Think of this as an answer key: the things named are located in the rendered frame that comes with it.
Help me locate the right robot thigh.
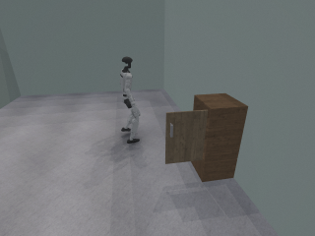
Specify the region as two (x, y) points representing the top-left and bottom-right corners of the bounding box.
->
(126, 99), (140, 124)

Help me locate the cupboard door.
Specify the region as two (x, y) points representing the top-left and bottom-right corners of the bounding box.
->
(165, 109), (208, 164)

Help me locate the handle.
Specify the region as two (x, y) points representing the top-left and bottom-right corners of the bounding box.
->
(170, 123), (173, 138)

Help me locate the right robot hand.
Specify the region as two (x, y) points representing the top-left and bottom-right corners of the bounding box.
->
(132, 105), (141, 118)

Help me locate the robot right forearm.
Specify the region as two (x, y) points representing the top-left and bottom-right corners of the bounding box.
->
(125, 88), (136, 107)

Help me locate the robot right upper arm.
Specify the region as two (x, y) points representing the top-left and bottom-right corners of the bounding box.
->
(124, 73), (132, 92)

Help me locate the robot head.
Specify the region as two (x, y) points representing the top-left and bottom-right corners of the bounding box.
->
(122, 56), (133, 73)

